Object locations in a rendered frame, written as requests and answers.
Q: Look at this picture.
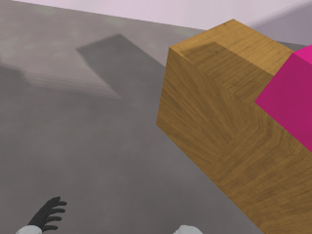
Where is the robot left hand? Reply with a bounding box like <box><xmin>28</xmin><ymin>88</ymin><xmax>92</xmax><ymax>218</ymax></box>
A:
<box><xmin>27</xmin><ymin>196</ymin><xmax>67</xmax><ymax>233</ymax></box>

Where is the carton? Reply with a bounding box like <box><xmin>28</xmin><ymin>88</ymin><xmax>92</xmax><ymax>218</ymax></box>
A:
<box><xmin>254</xmin><ymin>45</ymin><xmax>312</xmax><ymax>152</ymax></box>

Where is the pedestal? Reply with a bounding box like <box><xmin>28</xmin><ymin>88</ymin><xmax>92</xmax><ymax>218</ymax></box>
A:
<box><xmin>156</xmin><ymin>19</ymin><xmax>312</xmax><ymax>234</ymax></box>

